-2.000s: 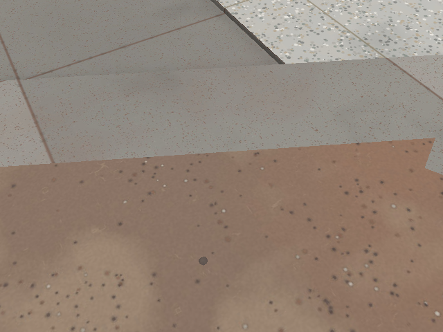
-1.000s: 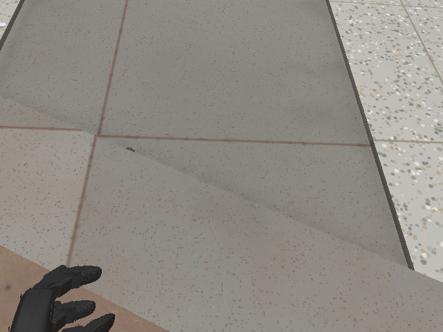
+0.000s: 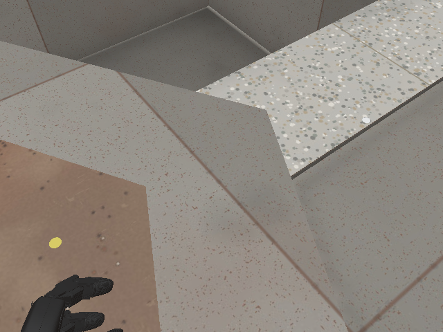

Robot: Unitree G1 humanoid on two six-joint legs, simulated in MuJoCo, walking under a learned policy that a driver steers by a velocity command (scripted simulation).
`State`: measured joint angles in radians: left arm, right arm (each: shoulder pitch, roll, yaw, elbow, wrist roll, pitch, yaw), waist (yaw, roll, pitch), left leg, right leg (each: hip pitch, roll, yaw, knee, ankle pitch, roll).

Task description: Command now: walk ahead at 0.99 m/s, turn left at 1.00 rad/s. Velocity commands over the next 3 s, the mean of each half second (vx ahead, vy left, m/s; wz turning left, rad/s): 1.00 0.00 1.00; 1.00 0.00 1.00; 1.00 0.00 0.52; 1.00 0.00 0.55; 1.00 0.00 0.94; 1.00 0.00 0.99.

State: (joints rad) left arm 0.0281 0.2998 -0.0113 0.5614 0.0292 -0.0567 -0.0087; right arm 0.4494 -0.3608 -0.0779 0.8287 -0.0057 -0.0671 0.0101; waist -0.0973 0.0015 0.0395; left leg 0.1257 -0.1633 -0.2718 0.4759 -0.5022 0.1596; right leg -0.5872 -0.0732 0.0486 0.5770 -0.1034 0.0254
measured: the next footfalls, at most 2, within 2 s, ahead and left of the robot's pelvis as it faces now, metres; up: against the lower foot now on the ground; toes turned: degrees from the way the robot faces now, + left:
left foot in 0.44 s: +0.58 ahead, +0.12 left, +0.00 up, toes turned +28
right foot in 0.84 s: +1.02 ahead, +0.24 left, +0.00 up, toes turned +51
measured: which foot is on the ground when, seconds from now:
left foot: down 0.00-0.02, up 0.04-0.42, down 0.44-0.84, up 0.86-1.00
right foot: down 0.00-0.44, up 0.46-0.82, down 0.84-1.00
